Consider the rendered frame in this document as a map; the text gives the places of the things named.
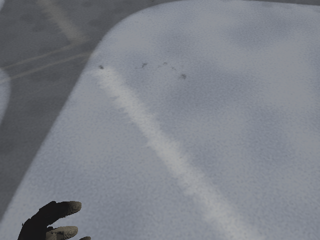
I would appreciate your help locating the robot left hand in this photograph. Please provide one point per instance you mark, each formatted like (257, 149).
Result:
(36, 227)

